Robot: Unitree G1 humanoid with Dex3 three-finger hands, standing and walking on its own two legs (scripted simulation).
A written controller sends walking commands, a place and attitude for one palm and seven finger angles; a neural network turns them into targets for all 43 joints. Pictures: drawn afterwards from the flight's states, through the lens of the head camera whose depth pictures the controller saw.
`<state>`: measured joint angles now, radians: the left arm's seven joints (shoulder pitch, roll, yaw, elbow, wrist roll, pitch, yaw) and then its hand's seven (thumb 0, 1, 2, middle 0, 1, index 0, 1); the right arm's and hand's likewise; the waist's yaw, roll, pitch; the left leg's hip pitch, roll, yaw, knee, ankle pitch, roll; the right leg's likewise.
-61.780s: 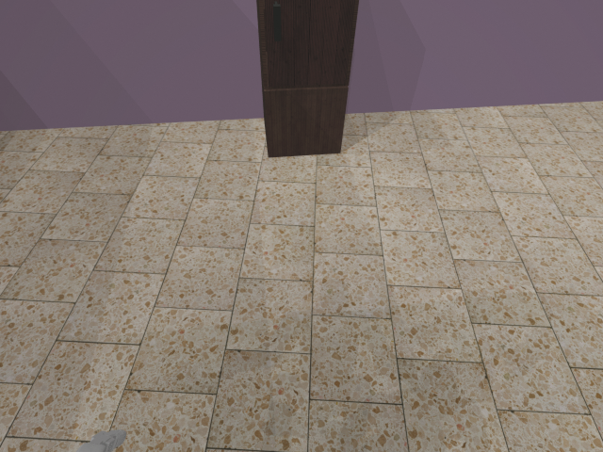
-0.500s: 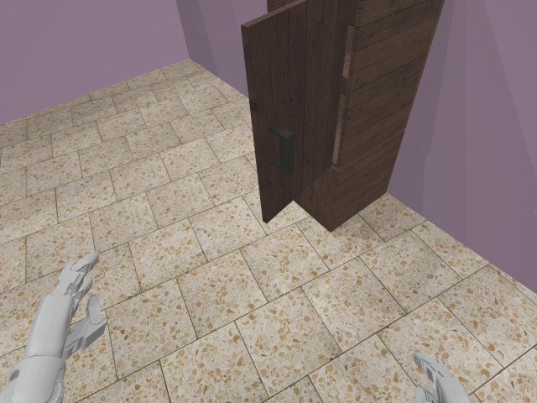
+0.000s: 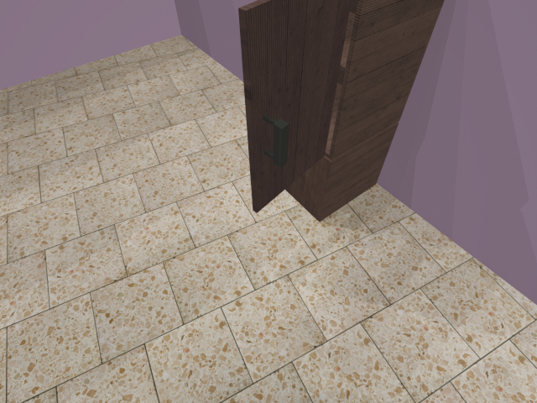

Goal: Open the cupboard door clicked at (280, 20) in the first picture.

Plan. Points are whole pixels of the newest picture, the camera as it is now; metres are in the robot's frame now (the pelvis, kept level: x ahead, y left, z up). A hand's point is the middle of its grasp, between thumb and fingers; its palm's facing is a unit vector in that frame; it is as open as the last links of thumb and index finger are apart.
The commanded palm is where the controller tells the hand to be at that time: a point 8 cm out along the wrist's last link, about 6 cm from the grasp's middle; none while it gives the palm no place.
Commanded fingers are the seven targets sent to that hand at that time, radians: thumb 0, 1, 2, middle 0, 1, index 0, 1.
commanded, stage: let the arm hang, fingers relaxed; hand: left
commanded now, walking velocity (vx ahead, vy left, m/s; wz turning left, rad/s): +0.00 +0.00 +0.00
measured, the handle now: (273, 140) +0.71 +0.03 -0.06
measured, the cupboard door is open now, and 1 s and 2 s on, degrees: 100 100 100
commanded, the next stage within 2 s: look to check the result in 0.50 s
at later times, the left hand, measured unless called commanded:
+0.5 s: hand out of the picture +0.11 +0.21 -0.16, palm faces -0.02 -0.96 -0.27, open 7.4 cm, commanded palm none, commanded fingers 0.00 0.90 0.90 -0.20 -0.30 -0.20 -0.30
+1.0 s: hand out of the picture +0.10 +0.21 -0.15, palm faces -0.01 -0.95 -0.31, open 7.4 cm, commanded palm none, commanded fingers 0.00 0.90 0.90 -0.20 -0.30 -0.20 -0.30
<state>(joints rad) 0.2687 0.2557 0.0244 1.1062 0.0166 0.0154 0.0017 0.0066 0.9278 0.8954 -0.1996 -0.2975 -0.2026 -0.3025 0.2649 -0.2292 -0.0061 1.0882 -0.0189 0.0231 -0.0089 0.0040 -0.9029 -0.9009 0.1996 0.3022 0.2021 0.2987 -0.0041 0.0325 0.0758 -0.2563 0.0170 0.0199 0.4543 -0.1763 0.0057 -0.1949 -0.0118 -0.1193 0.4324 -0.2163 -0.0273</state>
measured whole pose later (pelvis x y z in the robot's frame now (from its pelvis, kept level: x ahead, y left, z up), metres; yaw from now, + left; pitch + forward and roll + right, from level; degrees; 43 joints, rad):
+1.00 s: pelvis +0.05 -0.01 +0.01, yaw -1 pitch -1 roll +0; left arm 0.16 0.26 0.02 1.14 0.01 -0.01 0.01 0.01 0.91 0.90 -0.20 -0.30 -0.20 -0.30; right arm 0.14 -0.27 0.00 1.14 -0.01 0.00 -0.02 0.00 -0.90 -0.90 0.20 0.30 0.20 0.30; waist 0.00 0.03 0.06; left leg -0.11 0.02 0.03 0.32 -0.19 -0.02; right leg -0.06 0.00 -0.11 0.32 -0.24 -0.03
